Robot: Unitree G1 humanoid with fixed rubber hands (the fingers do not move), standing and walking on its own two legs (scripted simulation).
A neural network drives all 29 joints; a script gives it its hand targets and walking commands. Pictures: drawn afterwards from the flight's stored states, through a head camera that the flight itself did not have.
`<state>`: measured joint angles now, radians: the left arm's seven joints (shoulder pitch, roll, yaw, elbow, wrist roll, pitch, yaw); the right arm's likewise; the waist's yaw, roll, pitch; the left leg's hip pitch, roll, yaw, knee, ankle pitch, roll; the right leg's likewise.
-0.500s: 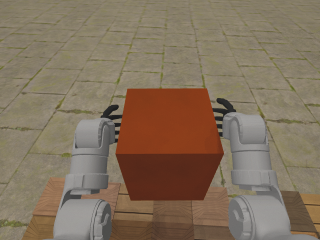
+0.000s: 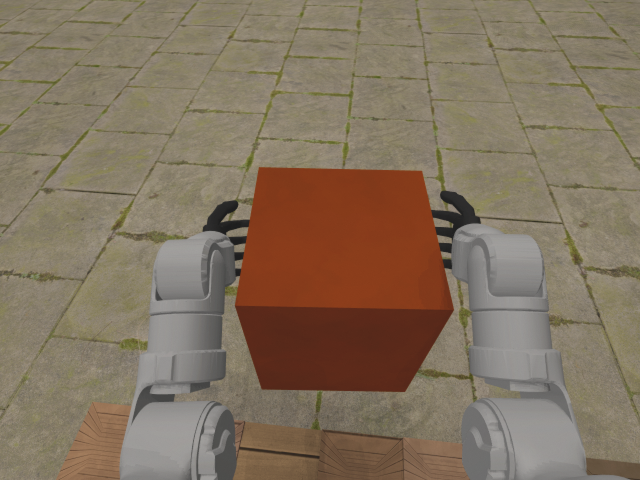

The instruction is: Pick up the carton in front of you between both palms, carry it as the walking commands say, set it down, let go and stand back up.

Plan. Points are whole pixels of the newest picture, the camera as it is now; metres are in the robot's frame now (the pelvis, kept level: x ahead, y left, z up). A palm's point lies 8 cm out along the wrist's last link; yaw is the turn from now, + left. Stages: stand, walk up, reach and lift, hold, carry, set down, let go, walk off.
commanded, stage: carry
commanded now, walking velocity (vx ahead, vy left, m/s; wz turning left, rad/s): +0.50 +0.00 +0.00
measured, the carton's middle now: (336, 287) +0.36 +0.01 +0.02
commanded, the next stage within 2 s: none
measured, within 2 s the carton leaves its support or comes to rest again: neither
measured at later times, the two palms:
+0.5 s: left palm (221, 139) +0.65 +0.21 +0.06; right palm (387, 133) +0.64 -0.09 +0.07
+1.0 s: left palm (243, 63) +0.95 +0.22 +0.05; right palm (372, 54) +0.97 -0.08 +0.06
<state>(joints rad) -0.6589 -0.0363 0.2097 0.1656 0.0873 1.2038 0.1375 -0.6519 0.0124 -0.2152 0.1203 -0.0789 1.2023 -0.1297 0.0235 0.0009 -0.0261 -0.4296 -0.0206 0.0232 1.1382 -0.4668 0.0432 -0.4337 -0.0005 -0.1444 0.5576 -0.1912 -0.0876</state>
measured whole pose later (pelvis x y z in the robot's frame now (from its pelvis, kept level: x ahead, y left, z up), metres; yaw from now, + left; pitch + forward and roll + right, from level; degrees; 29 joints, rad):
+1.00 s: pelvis +0.60 +0.05 -0.05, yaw +1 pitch +4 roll +0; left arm -0.65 -0.02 0.21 0.11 0.07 1.22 0.14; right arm -0.69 0.02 -0.22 0.12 -0.06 1.21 -0.14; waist 0.03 0.00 -0.01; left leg -0.63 0.03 -0.01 1.34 -0.42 0.01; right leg -0.42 0.07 -0.14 0.53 -0.18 -0.15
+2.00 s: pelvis +1.14 +0.08 -0.04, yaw +0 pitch +4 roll +0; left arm -0.20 -0.14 0.13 -0.27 0.13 1.20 0.10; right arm -0.22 0.14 -0.12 -0.31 -0.14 1.23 -0.11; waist 0.01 0.01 -0.09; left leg -0.28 0.06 0.13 0.43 -0.18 0.00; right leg -0.28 -0.05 -0.19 0.43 -0.23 -0.01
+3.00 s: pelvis +1.21 +0.07 -0.05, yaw +2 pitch +2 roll +0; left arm -0.22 -0.14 0.18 0.25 0.27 0.72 0.03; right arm -0.24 0.15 -0.19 0.24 -0.27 0.72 -0.03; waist 0.00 0.00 -0.12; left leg -0.19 0.06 0.10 0.56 -0.40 -0.02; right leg -0.34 -0.05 -0.17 0.58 -0.27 -0.03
